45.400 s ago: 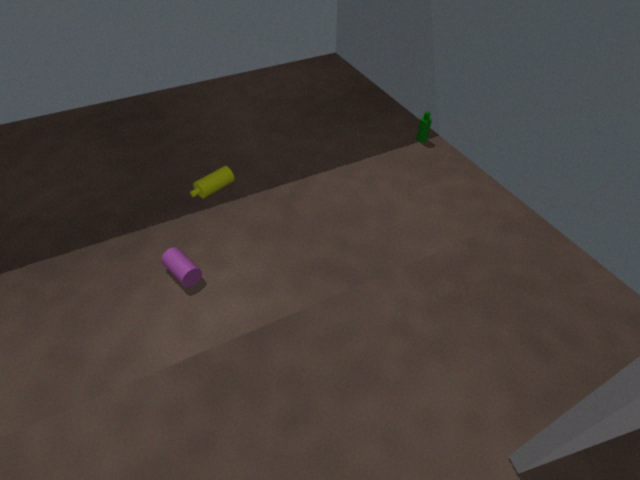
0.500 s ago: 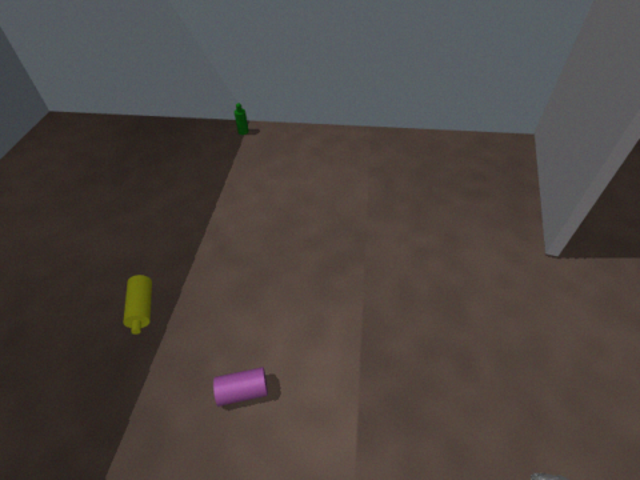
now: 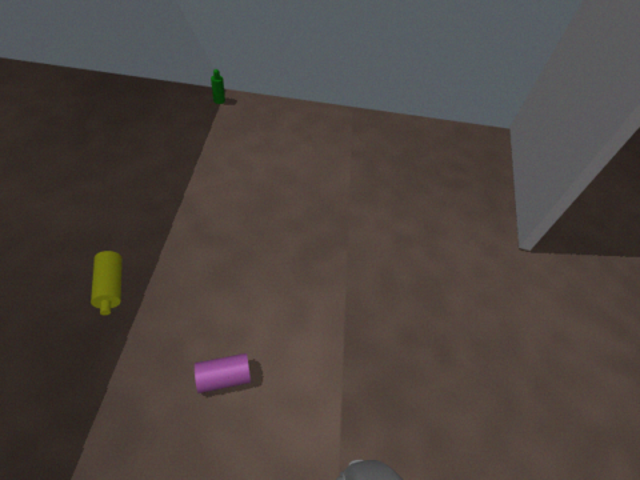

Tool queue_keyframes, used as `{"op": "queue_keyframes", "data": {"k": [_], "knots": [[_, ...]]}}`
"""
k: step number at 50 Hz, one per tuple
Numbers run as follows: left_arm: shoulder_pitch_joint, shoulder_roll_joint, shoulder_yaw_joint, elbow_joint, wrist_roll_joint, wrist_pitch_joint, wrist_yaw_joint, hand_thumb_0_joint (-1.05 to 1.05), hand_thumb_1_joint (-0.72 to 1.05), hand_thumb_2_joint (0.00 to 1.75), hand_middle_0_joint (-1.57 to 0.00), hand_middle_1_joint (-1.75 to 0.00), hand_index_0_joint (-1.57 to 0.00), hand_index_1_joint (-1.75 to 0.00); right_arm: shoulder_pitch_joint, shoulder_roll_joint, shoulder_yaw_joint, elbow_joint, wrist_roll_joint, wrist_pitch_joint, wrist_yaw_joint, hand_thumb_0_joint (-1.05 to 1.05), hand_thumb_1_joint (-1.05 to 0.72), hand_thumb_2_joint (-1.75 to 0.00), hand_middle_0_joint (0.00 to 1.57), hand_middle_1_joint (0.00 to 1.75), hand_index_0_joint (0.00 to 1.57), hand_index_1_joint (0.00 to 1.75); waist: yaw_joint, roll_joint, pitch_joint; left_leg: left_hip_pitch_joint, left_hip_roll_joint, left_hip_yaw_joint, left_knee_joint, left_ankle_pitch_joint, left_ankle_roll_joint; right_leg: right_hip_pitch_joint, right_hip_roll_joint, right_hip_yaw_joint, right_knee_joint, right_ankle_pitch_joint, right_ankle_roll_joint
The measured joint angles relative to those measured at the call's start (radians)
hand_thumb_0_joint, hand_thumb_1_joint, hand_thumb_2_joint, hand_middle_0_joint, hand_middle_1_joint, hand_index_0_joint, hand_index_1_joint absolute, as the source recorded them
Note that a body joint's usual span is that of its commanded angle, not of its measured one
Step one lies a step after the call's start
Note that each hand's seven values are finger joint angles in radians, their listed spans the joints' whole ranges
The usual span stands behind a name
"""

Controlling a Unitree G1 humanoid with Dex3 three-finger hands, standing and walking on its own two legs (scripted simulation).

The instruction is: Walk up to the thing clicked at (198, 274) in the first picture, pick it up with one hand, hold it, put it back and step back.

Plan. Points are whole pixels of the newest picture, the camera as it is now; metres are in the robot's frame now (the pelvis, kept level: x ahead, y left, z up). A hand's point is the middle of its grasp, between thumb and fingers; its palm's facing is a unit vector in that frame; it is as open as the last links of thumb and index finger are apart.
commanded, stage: walk up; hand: left
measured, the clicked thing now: (223, 372) +0.51 +0.21 -0.72
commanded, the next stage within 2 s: none
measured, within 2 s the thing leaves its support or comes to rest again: neither
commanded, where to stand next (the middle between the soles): +0.14 -0.05 m, yaw +3 degrees
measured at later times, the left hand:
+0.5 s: hand out of the picture +0.09 +0.20 -0.15, palm faces -0.12 -0.92 -0.38, open 7.4 cm
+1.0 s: hand out of the picture +0.13 +0.25 -0.15, palm faces +0.00 -0.91 -0.41, open 7.4 cm
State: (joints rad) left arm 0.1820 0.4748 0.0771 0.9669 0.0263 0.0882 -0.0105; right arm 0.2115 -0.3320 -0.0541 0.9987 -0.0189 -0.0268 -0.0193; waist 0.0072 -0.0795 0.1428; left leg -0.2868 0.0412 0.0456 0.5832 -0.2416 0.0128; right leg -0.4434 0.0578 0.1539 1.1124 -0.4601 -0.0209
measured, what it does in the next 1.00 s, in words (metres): steps on the spot: right foot, then left foot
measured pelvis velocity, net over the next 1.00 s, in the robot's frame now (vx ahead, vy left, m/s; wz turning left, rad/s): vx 0.03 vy -0.03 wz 0.03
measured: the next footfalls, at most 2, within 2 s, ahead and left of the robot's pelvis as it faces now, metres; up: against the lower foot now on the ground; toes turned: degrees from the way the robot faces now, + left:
right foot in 0.32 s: +0.04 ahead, -0.20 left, +0.00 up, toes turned -4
left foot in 0.64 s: +0.05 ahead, +0.06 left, +0.00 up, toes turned -2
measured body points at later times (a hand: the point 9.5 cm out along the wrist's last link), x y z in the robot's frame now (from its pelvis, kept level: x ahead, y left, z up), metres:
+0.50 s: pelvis -0.01 -0.06 -0.01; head +0.02 -0.07 +0.44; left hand +0.10 +0.24 -0.13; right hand +0.01 -0.39 -0.14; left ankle +0.01 +0.07 -0.70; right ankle +0.00 -0.20 -0.73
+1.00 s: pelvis +0.03 -0.03 -0.01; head +0.08 -0.02 +0.44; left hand +0.13 +0.29 -0.12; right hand +0.10 -0.35 -0.12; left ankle +0.01 +0.06 -0.73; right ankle +0.10 -0.15 -0.72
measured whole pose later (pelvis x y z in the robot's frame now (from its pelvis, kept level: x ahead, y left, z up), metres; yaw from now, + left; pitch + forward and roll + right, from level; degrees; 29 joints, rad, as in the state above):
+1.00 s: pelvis +0.03 -0.03 -0.01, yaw +2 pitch -2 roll +0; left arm 0.11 0.41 0.04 0.91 0.00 0.02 0.02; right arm 0.22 -0.38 -0.03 0.88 0.01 0.00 -0.02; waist -0.01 -0.02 0.16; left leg -0.23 -0.07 -0.03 0.64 -0.37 0.05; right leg -0.39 -0.02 -0.02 0.69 -0.27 -0.04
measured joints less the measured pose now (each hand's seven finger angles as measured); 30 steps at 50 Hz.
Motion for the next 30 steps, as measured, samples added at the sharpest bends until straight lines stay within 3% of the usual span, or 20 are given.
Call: {"op": "queue_keyframes", "data": {"k": [4, 7, 11, 14, 17, 18, 20, 23, 26, 30], "knots": [[-0.006, 0.018, 0.018, -0.055, 0.017, 0.018, -0.029, 0.01, 0.9, 0.9, -0.2, -0.3, -0.2, -0.3, 0.018, -0.007, -0.009, -0.045, 0.006, -0.022, -0.03, 0.01, -0.9, -0.9, 0.21, 0.3, 0.21, 0.3, 0.005, -0.041, 0.014, -0.003, 0.013, 0.029, 0.009, -0.005, -0.005, -0.045, 0.0, 0.041, 0.106, 0.067, 0.009], [0.001, 0.019, 0.021, -0.071, 0.017, 0.021, -0.039, 0.01, 0.9, 0.9, -0.2, -0.3, -0.2, -0.3, 0.035, -0.032, -0.019, -0.072, 0.003, -0.035, -0.039, 0.01, -0.9, -0.9, 0.21, 0.3, 0.21, 0.3, 0.002, -0.055, 0.01, -0.002, 0.031, 0.049, 0.026, -0.018, -0.011, -0.041, -0.019, 0.056, 0.095, 0.099, 0.02], [0.011, 0.0, 0.009, -0.056, 0.003, 0.004, -0.047, 0.01, 0.91, 0.9, -0.2, -0.3, -0.2, -0.3, 0.055, -0.076, -0.026, -0.1, -0.009, -0.04, -0.027, 0.01, -0.9, -0.9, 0.21, 0.3, 0.21, 0.3, -0.013, -0.046, -0.007, 0.005, 0.062, 0.066, 0.042, -0.031, -0.023, 0.014, -0.07, 0.021, -0.091, 0.089, 0.031], [0.016, -0.026, -0.003, -0.038, -0.004, -0.021, -0.051, 0.01, 0.91, 0.9, -0.2, -0.3, -0.2, -0.3, 0.061, -0.112, -0.025, -0.115, -0.02, -0.022, -0.003, 0.01, -0.9, -0.9, 0.21, 0.3, 0.21, 0.3, -0.032, -0.015, -0.023, -0.013, 0.084, 0.064, 0.08, -0.052, -0.025, 0.089, -0.1, -0.055, -0.288, 0.046, 0.028], [0.012, -0.063, -0.001, -0.025, 0.001, -0.047, -0.043, 0.01, 0.9, 0.89, -0.2, -0.3, -0.2, -0.3, 0.057, -0.146, -0.025, -0.121, -0.016, 0.01, 0.008, 0.01, -0.9, -0.9, 0.21, 0.3, 0.21, 0.3, -0.045, 0.056, -0.021, -0.066, 0.123, 0.03, 0.185, -0.107, -0.012, 0.154, -0.071, -0.117, -0.411, 0.104, 0.04], [0.01, -0.078, 0.0, -0.027, 0.008, -0.051, -0.041, 0.01, 0.9, 0.89, -0.2, -0.3, -0.2, -0.3, 0.054, -0.149, -0.025, -0.116, -0.011, 0.022, 0.005, 0.01, -0.9, -0.9, 0.21, 0.3, 0.21, 0.3, -0.05, 0.083, -0.013, -0.086, 0.12, -0.004, 0.231, -0.165, 0.0, 0.153, -0.061, -0.133, -0.396, 0.102, 0.047], [0.012, -0.099, -0.01, -0.041, 0.019, -0.051, -0.039, 0.01, 0.9, 0.89, -0.2, -0.3, -0.2, -0.3, 0.052, -0.137, -0.021, -0.096, 0.002, 0.037, -0.007, 0.01, -0.9, -0.9, 0.21, 0.3, 0.21, 0.3, -0.034, 0.098, -0.016, -0.122, 0.052, -0.064, 0.326, -0.266, 0.008, 0.14, -0.066, -0.13, -0.38, 0.094, 0.043], [0.015, -0.12, -0.022, -0.048, 0.018, -0.052, -0.03, 0.01, 0.9, 0.89, -0.2, -0.3, -0.2, -0.3, 0.046, -0.116, -0.005, -0.075, 0.022, 0.035, -0.005, 0.01, -0.91, -0.9, 0.2, 0.3, 0.21, 0.3, -0.011, 0.114, -0.023, -0.135, -0.019, -0.09, 0.386, -0.267, 0.008, 0.137, -0.071, -0.115, -0.407, 0.111, 0.035], [0.014, -0.124, -0.028, -0.047, 0.011, -0.071, -0.019, 0.01, 0.9, 0.89, -0.2, -0.3, -0.21, -0.3, 0.059, -0.091, 0.009, -0.068, 0.02, 0.032, 0.008, 0.01, -0.91, -0.9, 0.2, 0.3, 0.21, 0.3, -0.011, 0.136, -0.041, -0.113, -0.041, -0.091, 0.351, -0.239, 0.004, 0.138, -0.071, -0.135, -0.43, 0.115, 0.034], [0.021, -0.105, -0.025, -0.067, 0.006, -0.11, -0.003, 0.01, 0.9, 0.89, -0.21, -0.3, -0.21, -0.3, 0.073, -0.063, 0.017, -0.065, -0.008, 0.045, 0.034, 0.01, -0.9, -0.9, 0.21, 0.3, 0.21, 0.3, -0.012, 0.138, -0.06, -0.066, -0.045, -0.076, 0.25, -0.269, 0.009, 0.135, -0.087, -0.165, -0.421, 0.096, 0.039]]}}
